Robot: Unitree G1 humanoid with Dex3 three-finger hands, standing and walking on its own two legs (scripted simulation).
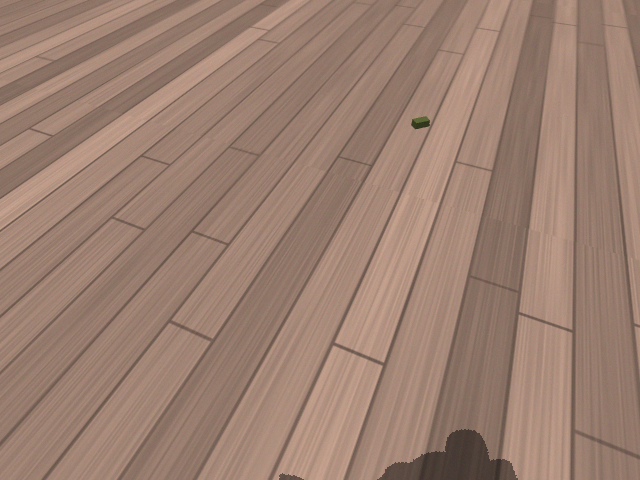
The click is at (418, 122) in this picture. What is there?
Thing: small brick
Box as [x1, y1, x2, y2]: [411, 116, 429, 128]
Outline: 429,120 425,116 412,119 411,124 414,128 428,126
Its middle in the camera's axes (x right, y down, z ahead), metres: +0.59 -0.67 +2.23
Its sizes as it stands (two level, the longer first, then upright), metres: 0.088 0.048 0.040
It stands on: the floor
